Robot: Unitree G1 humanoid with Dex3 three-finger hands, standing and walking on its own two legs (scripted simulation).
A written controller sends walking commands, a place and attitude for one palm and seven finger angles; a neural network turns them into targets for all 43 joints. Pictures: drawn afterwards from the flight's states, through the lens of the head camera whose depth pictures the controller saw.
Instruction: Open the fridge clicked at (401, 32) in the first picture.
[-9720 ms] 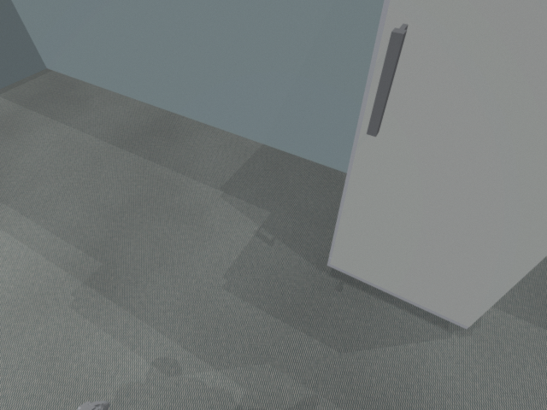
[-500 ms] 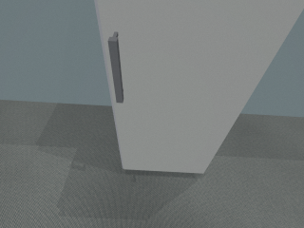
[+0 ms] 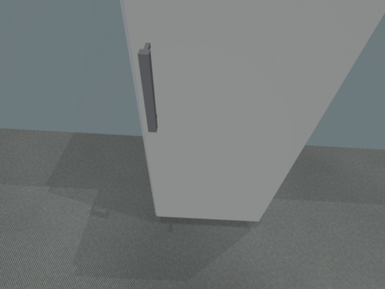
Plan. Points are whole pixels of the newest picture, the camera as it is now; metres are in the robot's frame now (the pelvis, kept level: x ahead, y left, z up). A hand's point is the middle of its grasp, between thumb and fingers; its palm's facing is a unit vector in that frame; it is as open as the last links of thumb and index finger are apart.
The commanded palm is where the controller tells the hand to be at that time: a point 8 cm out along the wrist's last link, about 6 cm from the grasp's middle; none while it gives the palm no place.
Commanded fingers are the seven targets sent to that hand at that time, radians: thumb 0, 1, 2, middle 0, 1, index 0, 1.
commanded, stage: look again from close up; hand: left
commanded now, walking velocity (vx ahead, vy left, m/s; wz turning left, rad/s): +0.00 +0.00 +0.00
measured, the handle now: (150, 91) +0.54 +0.16 +0.12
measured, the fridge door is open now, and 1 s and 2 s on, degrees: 0 0 0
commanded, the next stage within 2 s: shuffle to correct the standing spot in 0.32 s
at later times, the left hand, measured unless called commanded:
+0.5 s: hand out of the picture -0.04 +0.16 -0.18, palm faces +0.05 -0.99 -0.14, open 7.4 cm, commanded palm none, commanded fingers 0.00 0.90 0.90 -0.20 -0.30 -0.20 -0.30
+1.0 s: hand out of the picture +0.06 +0.16 -0.19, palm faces +0.03 -0.99 -0.15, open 7.4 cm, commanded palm none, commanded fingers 0.00 0.90 0.90 -0.20 -0.30 -0.20 -0.30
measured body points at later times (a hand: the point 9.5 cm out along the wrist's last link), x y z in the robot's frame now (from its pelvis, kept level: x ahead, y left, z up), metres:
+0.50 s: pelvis +0.00 +0.00 +0.00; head +0.00 +0.02 +0.45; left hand -0.04 +0.21 -0.17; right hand -0.01 -0.22 -0.16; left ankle +0.03 +0.12 -0.74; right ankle -0.04 -0.13 -0.74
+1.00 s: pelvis +0.07 +0.00 -0.01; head +0.10 +0.01 +0.44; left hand +0.06 +0.21 -0.18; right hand +0.03 -0.19 -0.17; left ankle +0.03 +0.12 -0.74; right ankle +0.06 -0.11 -0.74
